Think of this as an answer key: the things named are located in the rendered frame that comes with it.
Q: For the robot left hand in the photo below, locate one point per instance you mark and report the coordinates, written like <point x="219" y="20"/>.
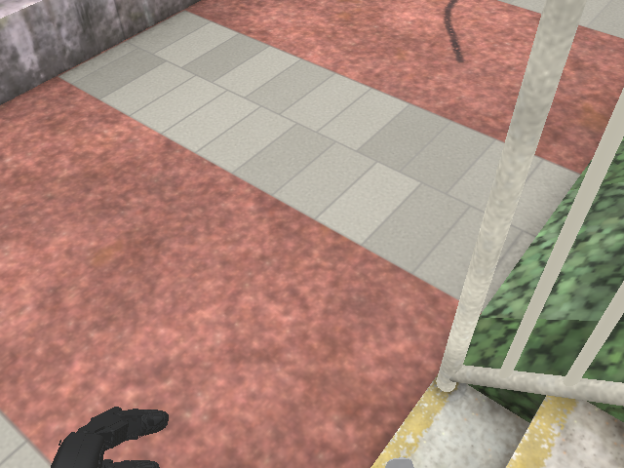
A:
<point x="86" y="447"/>

